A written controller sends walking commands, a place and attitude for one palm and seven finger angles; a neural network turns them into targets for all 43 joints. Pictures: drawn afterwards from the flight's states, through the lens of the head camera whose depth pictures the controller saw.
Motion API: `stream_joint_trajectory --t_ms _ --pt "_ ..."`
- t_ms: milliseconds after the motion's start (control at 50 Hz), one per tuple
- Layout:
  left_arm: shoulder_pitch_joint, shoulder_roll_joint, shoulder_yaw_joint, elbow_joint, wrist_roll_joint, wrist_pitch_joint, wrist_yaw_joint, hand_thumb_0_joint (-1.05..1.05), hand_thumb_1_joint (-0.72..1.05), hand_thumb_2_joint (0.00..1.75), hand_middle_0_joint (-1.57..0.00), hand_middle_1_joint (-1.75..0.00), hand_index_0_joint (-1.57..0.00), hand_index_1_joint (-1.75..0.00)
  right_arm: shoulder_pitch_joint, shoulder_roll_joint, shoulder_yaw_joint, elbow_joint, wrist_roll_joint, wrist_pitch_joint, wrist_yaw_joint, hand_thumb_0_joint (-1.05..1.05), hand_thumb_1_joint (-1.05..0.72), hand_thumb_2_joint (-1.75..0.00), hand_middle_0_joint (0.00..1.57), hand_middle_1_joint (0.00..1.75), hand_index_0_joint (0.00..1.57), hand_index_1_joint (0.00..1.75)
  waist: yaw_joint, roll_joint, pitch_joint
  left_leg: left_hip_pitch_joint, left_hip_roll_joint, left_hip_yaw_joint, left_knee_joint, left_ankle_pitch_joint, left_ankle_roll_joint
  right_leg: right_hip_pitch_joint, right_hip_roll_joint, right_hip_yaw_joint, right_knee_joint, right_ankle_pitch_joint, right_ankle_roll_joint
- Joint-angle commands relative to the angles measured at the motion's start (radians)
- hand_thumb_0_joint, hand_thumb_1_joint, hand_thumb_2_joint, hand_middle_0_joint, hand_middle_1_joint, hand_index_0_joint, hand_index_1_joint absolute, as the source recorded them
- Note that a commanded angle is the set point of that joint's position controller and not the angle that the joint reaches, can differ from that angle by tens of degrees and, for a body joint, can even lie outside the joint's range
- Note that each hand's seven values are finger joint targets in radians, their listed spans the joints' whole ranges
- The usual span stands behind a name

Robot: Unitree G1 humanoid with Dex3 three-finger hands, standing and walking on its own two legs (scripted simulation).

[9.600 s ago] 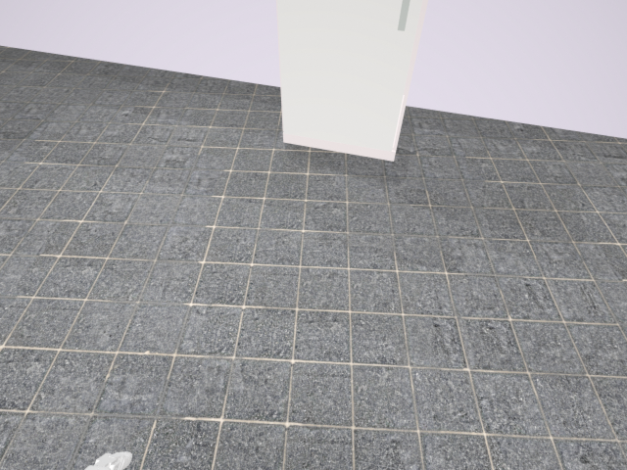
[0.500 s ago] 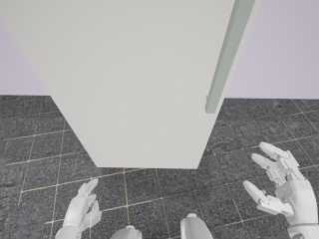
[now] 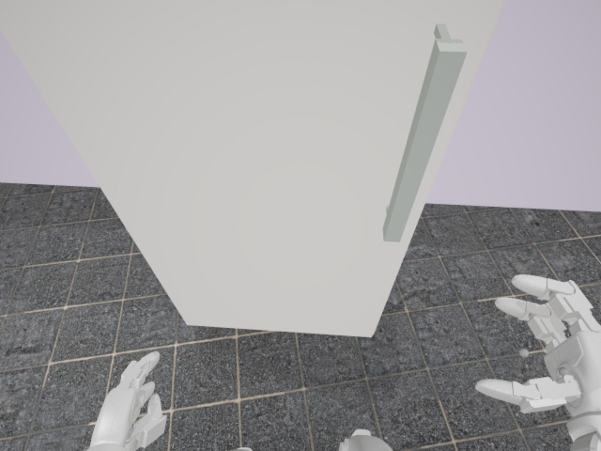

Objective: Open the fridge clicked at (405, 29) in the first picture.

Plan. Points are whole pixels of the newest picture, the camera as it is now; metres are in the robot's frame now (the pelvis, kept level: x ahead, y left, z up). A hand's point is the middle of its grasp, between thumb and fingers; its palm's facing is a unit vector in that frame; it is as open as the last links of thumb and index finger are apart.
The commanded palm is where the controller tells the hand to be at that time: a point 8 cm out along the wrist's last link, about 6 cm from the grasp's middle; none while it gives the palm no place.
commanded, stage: raise the hand to about handle height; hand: right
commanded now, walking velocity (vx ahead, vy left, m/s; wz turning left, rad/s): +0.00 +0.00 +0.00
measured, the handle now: (411, 153) +0.49 -0.13 +0.13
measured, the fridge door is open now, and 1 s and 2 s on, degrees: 0 0 0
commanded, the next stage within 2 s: move the hooked fingers beside the handle in 0.96 s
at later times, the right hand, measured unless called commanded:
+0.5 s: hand (581, 313) +0.27 -0.29 +0.10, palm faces +0.07 +1.00 -0.05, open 14.0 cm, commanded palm +0.24 -0.33 +0.10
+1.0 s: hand (572, 317) +0.26 -0.27 +0.11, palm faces +0.07 +1.00 -0.04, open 14.0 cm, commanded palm +0.23 -0.32 +0.10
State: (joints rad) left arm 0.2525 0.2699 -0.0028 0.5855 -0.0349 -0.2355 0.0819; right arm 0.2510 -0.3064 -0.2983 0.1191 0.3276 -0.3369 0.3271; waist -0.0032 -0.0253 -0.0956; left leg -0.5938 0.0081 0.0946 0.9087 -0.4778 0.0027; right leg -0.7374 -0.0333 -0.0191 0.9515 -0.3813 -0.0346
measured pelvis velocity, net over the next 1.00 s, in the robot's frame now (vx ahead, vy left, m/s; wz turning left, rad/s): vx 0.00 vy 0.00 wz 0.00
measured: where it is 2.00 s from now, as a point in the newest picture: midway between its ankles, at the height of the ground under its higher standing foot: outside the picture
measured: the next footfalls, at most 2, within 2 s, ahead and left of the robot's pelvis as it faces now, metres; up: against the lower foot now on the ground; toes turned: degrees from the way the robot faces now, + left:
none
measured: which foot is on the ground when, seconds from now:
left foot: down 0.00-1.00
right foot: down 0.00-1.00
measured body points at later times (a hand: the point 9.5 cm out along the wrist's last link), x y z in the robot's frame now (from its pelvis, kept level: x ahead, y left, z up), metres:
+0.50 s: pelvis +0.00 -0.01 +0.02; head +0.03 -0.01 +0.47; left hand +0.17 +0.23 -0.06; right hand +0.26 -0.34 +0.11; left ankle -0.01 +0.12 -0.69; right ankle +0.05 -0.09 -0.69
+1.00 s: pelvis +0.00 +0.00 +0.02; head +0.02 +0.00 +0.47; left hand +0.16 +0.24 -0.06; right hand +0.25 -0.33 +0.11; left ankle -0.01 +0.12 -0.69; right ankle +0.05 -0.09 -0.69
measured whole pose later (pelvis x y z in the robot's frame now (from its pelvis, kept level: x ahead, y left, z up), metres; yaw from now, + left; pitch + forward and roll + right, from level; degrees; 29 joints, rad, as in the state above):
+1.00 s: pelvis +0.00 +0.00 +0.02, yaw +0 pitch +6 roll +2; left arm 0.27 0.27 -0.05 0.59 -0.05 -0.23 0.09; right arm 0.03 -0.40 -0.42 0.33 0.36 -0.23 0.47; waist -0.02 -0.04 -0.06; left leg -0.46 0.01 0.09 0.77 -0.41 0.00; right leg -0.60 -0.03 -0.02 0.81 -0.32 -0.03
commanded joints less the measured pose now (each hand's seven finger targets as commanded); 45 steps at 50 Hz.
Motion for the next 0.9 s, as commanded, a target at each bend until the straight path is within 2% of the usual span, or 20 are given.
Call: stream_joint_trajectory --t_ms 0,60,100,120,220,240,280,320,380,440,460,500,560,620,660,680,700,780,800,880 --pt "-0.035 0.129 0.033 -0.149 -0.008 -0.053 0.013 0.0 0.9 0.9 -0.2 -0.3 -0.2 -0.3 -0.144 -0.195 -0.096 -0.189 0.022 -0.032 0.021 0.0 0.45 -0.32 0.3 1.17 0.3 1.17 -0.002 -0.087 -0.175 -0.012 -0.04 -0.017 -0.152 0.195 0.019 0.296 0.01 0.071 -0.193 0.168 0.015" --pt "-0.036 0.131 0.028 -0.153 -0.01 -0.049 0.017 0.0 0.9 0.9 -0.2 -0.3 -0.2 -0.3 -0.176 -0.205 -0.105 -0.159 0.029 -0.003 0.039 0.0 0.5 -0.3 0.3 1.2 0.3 1.2 0.002 -0.062 -0.158 -0.004 -0.041 -0.016 -0.174 0.19 0.016 0.301 0.011 0.072 -0.209 0.152 0.014" --pt "-0.033 0.136 0.025 -0.155 -0.01 -0.046 0.02 0.0 0.9 0.9 -0.2 -0.3 -0.2 -0.3 -0.219 -0.233 -0.129 -0.146 0.036 0.009 0.054 0.0 0.5 -0.3 0.3 1.2 0.3 1.2 -0.002 -0.048 -0.174 0.016 -0.044 -0.017 -0.179 0.205 0.018 0.314 0.012 0.074 -0.214 0.169 0.015" --pt "-0.036 0.136 0.023 -0.154 -0.01 -0.045 0.022 0.0 0.9 0.9 -0.2 -0.3 -0.2 -0.3 -0.232 -0.239 -0.132 -0.133 0.036 0.016 0.061 0.0 0.5 -0.3 0.3 1.2 0.3 1.2 -0.004 -0.066 -0.165 0.013 -0.043 -0.018 -0.185 0.195 0.019 0.315 0.013 0.074 -0.219 0.16 0.016" --pt "-0.039 0.136 0.016 -0.151 -0.012 -0.045 0.028 0.0 0.9 0.9 -0.2 -0.3 -0.2 -0.3 -0.312 -0.27 -0.155 -0.091 0.042 0.036 0.09 0.0 0.5 -0.3 0.3 1.2 0.3 1.2 -0.005 -0.058 -0.169 0.032 -0.044 -0.018 -0.205 0.19 0.021 0.341 0.014 0.081 -0.241 0.156 0.016" --pt "-0.043 0.137 0.016 -0.15 -0.012 -0.047 0.029 0.0 0.9 0.9 -0.2 -0.3 -0.2 -0.3 -0.326 -0.277 -0.157 -0.097 0.04 0.036 0.096 0.0 0.5 -0.3 0.3 1.2 0.3 1.2 -0.006 -0.086 -0.177 0.034 -0.044 -0.02 -0.207 0.193 0.022 0.356 0.015 0.08 -0.243 0.162 0.016" --pt "-0.035 0.14 0.015 -0.148 -0.011 -0.048 0.031 0.0 0.9 0.9 -0.2 -0.3 -0.2 -0.3 -0.336 -0.299 -0.172 -0.077 0.041 0.045 0.105 0.0 0.5 -0.3 0.3 1.2 0.3 1.2 -0.007 -0.055 -0.183 0.052 -0.046 -0.019 -0.215 0.203 0.024 0.365 0.012 0.082 -0.248 0.176 0.014" --pt "-0.041 0.139 0.011 -0.146 -0.013 -0.049 0.032 0.0 0.9 0.9 -0.2 -0.3 -0.2 -0.3 -0.368 -0.311 -0.18 -0.068 0.043 0.05 0.113 0.0 0.5 -0.3 0.3 1.2 0.3 1.2 -0.008 -0.082 -0.174 0.047 -0.044 -0.018 -0.223 0.186 0.023 0.371 0.012 0.085 -0.264 0.156 0.016" --pt "-0.039 0.144 0.01 -0.141 -0.012 -0.052 0.036 0.0 0.9 0.9 -0.2 -0.3 -0.2 -0.3 -0.394 -0.344 -0.209 -0.031 0.051 0.061 0.125 0.0 0.5 -0.3 0.3 1.2 0.3 1.2 -0.015 -0.078 -0.16 0.066 -0.044 -0.02 -0.237 0.188 0.027 0.372 0.015 0.087 -0.276 0.156 0.015" --pt "-0.036 0.146 0.013 -0.136 -0.015 -0.054 0.038 0.0 0.9 0.9 -0.2 -0.3 -0.2 -0.3 -0.42 -0.357 -0.222 -0.015 0.057 0.066 0.138 0.0 0.5 -0.3 0.3 1.2 0.3 1.2 -0.01 -0.068 -0.178 0.069 -0.043 -0.022 -0.248 0.199 0.022 0.395 0.015 0.084 -0.283 0.167 0.013" --pt "-0.034 0.145 0.014 -0.136 -0.016 -0.056 0.037 0.0 0.9 0.9 -0.2 -0.3 -0.2 -0.3 -0.406 -0.336 -0.21 0.001 0.06 0.069 0.143 0.0 0.5 -0.3 0.3 1.2 0.3 1.2 -0.01 -0.076 -0.173 0.071 -0.042 -0.021 -0.249 0.21 0.022 0.396 0.017 0.079 -0.282 0.177 0.013" --pt "-0.03 0.148 0.015 -0.138 -0.016 -0.057 0.031 0.0 0.9 0.9 -0.2 -0.3 -0.2 -0.3 -0.384 -0.315 -0.191 0.034 0.06 0.079 0.157 0.0 0.5 -0.3 0.3 1.2 0.3 1.2 -0.011 -0.046 -0.155 0.076 -0.043 -0.02 -0.25 0.22 0.023 0.381 0.016 0.078 -0.282 0.183 0.012" --pt "-0.029 0.15 0.019 -0.143 -0.017 -0.059 0.025 0.0 0.9 0.9 -0.2 -0.3 -0.2 -0.3 -0.385 -0.321 -0.19 0.027 0.052 0.078 0.154 0.0 0.5 -0.3 0.3 1.2 0.3 1.2 -0.013 -0.068 -0.145 0.056 -0.042 -0.018 -0.25 0.192 0.022 0.381 0.016 0.082 -0.291 0.154 0.013" --pt "-0.026 0.151 0.022 -0.147 -0.015 -0.058 0.023 0.0 0.9 0.9 -0.2 -0.3 -0.2 -0.3 -0.394 -0.347 -0.218 0.007 0.055 0.066 0.142 0.0 0.5 -0.3 0.3 1.2 0.3 1.2 -0.015 -0.047 -0.161 0.073 -0.042 -0.024 -0.255 0.187 0.022 0.379 0.019 0.075 -0.291 0.149 0.01" --pt "-0.029 0.148 0.023 -0.147 -0.014 -0.059 0.022 0.0 0.9 0.9 -0.2 -0.3 -0.2 -0.3 -0.399 -0.349 -0.223 -0.024 0.053 0.05 0.131 0.0 0.5 -0.3 0.3 1.2 0.3 1.2 -0.017 -0.081 -0.169 0.07 -0.041 -0.025 -0.25 0.194 0.022 0.393 0.018 0.074 -0.29 0.16 0.012" --pt "-0.023 0.151 0.022 -0.145 -0.01 -0.058 0.023 0.0 0.9 0.9 -0.2 -0.3 -0.2 -0.3 -0.408 -0.368 -0.232 -0.027 0.051 0.046 0.126 0.0 0.5 -0.3 0.3 1.2 0.3 1.2 -0.017 -0.06 -0.168 0.082 -0.043 -0.029 -0.252 0.197 0.024 0.382 0.017 0.071 -0.285 0.165 0.01" --pt "-0.026 0.149 0.022 -0.143 -0.012 -0.058 0.022 0.0 0.9 0.9 -0.2 -0.3 -0.2 -0.3 -0.404 -0.357 -0.228 -0.024 0.049 0.043 0.126 0.0 0.5 -0.3 0.3 1.2 0.3 1.2 -0.015 -0.088 -0.168 0.079 -0.042 -0.03 -0.251 0.201 0.024 0.39 0.019 0.067 -0.285 0.168 0.011" --pt "-0.023 0.146 0.023 -0.138 -0.012 -0.059 0.026 0.0 0.9 0.9 -0.2 -0.3 -0.2 -0.3 -0.41 -0.347 -0.217 -0.024 0.052 0.031 0.128 0.0 0.5 -0.3 0.3 1.2 0.3 1.2 -0.011 -0.064 -0.165 0.083 -0.043 -0.032 -0.253 0.203 0.023 0.386 0.017 0.066 -0.28 0.168 0.008" --pt "-0.027 0.148 0.02 -0.136 -0.014 -0.058 0.026 0.0 0.9 0.9 -0.2 -0.3 -0.2 -0.3 -0.408 -0.349 -0.218 -0.008 0.048 0.036 0.131 0.0 0.5 -0.3 0.3 1.2 0.3 1.2 -0.011 -0.086 -0.159 0.081 -0.041 -0.036 -0.254 0.206 0.023 0.383 0.019 0.063 -0.28 0.165 0.008" --pt "-0.029 0.147 0.019 -0.138 -0.014 -0.059 0.031 0.0 0.9 0.9 -0.2 -0.3 -0.2 -0.3 -0.414 -0.344 -0.21 0.004 0.055 0.043 0.141 0.0 0.5 -0.3 0.3 1.2 0.3 1.2 -0.009 -0.048 -0.145 0.079 -0.041 -0.039 -0.265 0.182 0.02 0.368 0.019 0.065 -0.282 0.138 0.005"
